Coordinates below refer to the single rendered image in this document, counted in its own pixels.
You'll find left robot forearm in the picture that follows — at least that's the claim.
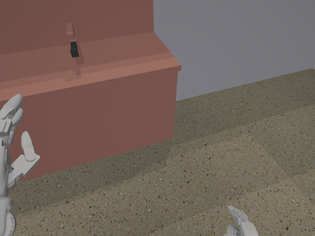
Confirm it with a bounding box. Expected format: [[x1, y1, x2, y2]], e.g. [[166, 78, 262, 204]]
[[0, 197, 17, 236]]

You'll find tap lever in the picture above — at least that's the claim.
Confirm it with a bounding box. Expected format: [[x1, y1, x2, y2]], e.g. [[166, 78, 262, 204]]
[[70, 41, 79, 58]]

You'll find robot right hand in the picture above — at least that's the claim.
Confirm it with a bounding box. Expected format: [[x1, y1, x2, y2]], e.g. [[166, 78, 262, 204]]
[[224, 205, 259, 236]]

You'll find robot left hand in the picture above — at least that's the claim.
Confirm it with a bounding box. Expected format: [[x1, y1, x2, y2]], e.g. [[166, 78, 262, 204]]
[[0, 94, 40, 197]]

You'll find counter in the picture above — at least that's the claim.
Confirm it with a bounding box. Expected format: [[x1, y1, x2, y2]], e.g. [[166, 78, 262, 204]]
[[0, 0, 182, 181]]

